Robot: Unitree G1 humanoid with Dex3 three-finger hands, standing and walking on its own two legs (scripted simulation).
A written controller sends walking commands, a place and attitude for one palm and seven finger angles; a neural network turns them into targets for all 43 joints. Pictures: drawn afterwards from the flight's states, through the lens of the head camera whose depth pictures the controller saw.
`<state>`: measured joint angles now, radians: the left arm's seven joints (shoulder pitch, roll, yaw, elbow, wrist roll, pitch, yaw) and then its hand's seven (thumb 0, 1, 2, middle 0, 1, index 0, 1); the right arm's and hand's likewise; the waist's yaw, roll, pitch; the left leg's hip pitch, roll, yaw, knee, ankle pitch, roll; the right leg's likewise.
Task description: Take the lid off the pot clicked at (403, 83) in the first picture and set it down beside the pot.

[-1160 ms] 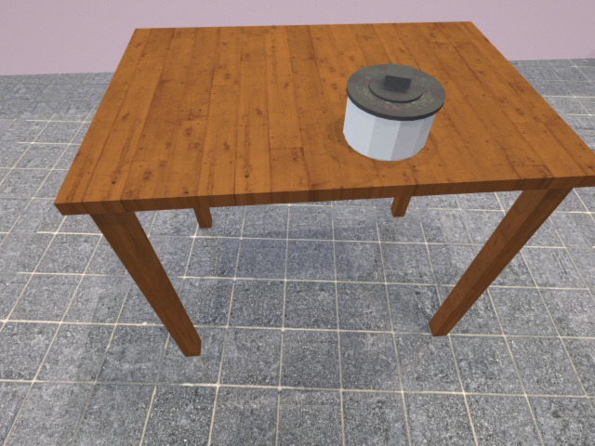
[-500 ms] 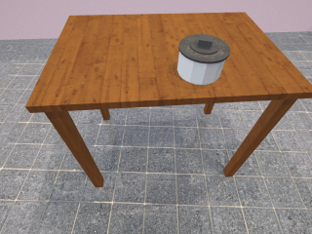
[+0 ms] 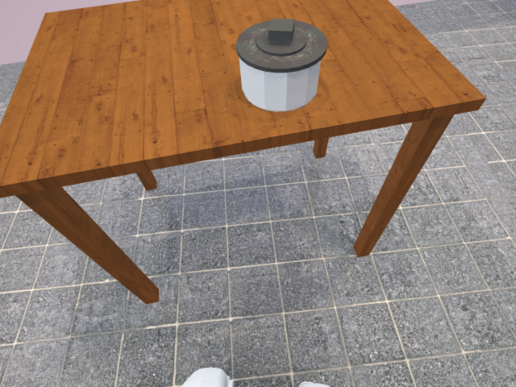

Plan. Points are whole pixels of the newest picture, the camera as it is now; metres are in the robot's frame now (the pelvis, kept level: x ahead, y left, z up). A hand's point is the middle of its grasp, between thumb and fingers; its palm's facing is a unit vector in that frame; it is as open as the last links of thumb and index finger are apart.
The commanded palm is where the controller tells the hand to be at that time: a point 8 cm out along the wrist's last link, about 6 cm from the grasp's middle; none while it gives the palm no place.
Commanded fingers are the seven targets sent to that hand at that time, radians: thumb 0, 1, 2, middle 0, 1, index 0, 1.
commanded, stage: walk to a spot facing it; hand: left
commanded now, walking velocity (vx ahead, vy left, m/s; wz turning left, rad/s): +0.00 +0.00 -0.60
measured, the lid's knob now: (281, 30) +0.68 +0.01 +0.17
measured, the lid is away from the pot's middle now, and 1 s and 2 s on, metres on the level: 0.00 0.00 0.00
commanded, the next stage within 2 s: none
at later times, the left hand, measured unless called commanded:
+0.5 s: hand (158, 349) +0.18 +0.21 -0.15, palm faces -0.25 -0.93 -0.27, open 7.4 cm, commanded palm none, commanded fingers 0.00 0.90 0.90 -0.20 -0.30 -0.20 -0.30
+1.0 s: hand (236, 314) +0.25 +0.08 -0.16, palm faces -0.59 -0.78 -0.19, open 7.4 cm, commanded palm none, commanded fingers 0.00 0.90 0.90 -0.20 -0.30 -0.20 -0.30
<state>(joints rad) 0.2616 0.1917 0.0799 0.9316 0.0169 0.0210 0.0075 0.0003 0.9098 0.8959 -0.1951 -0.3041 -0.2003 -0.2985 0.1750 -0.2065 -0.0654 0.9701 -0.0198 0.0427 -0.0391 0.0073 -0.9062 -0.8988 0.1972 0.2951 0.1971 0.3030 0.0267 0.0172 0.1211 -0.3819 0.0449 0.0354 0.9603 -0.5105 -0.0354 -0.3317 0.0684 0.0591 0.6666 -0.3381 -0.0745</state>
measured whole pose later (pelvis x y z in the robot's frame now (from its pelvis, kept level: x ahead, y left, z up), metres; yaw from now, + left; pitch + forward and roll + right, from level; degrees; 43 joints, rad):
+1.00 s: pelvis +0.04 -0.01 +0.00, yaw -37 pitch +1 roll +0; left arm 0.14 0.25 0.07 0.85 0.01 0.08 -0.03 0.00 0.91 0.90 -0.20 -0.30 -0.20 -0.30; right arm 0.26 -0.21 -0.02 0.85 -0.03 0.01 -0.03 0.01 -0.91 -0.90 0.20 0.29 0.20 0.30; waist -0.03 -0.05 0.10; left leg -0.31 0.08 0.11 0.60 -0.30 -0.02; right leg -0.46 0.05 0.05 0.99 -0.49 0.02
